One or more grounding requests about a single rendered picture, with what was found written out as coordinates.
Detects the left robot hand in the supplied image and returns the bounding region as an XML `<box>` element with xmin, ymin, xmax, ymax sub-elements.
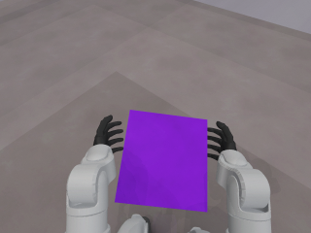
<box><xmin>93</xmin><ymin>115</ymin><xmax>123</xmax><ymax>153</ymax></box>

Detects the robot right forearm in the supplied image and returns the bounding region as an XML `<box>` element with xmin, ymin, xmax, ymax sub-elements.
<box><xmin>216</xmin><ymin>150</ymin><xmax>272</xmax><ymax>233</ymax></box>

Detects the right robot hand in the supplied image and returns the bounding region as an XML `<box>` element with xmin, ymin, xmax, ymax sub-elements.
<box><xmin>207</xmin><ymin>121</ymin><xmax>237</xmax><ymax>161</ymax></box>

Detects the robot left forearm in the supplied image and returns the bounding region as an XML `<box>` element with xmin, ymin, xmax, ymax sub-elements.
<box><xmin>64</xmin><ymin>144</ymin><xmax>117</xmax><ymax>233</ymax></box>

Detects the robot right shin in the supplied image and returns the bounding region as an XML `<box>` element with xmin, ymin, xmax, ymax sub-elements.
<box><xmin>190</xmin><ymin>227</ymin><xmax>201</xmax><ymax>231</ymax></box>

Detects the robot left shin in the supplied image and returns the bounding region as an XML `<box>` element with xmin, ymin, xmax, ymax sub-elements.
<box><xmin>131</xmin><ymin>214</ymin><xmax>144</xmax><ymax>220</ymax></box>

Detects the carton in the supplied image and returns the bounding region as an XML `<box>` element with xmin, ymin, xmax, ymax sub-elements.
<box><xmin>115</xmin><ymin>110</ymin><xmax>208</xmax><ymax>213</ymax></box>

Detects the robot shin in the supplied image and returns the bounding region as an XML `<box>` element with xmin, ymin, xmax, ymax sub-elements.
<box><xmin>190</xmin><ymin>227</ymin><xmax>201</xmax><ymax>231</ymax></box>
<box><xmin>131</xmin><ymin>214</ymin><xmax>144</xmax><ymax>220</ymax></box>

